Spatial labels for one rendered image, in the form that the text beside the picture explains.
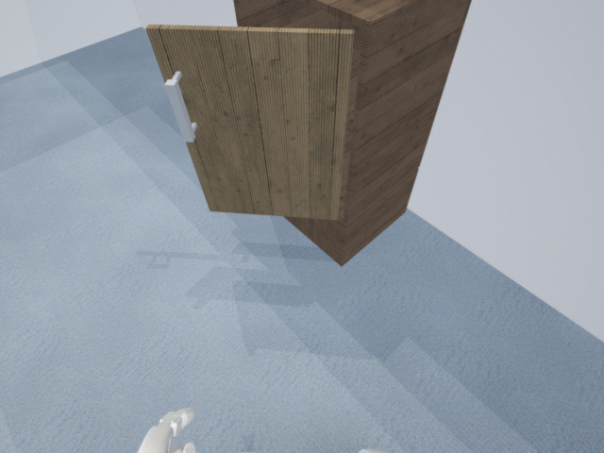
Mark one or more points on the handle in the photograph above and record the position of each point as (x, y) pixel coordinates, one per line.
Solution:
(186, 127)

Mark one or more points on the robot left hand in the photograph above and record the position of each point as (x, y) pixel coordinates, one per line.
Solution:
(160, 439)

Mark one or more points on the cupboard door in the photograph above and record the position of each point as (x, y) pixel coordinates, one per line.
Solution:
(270, 105)

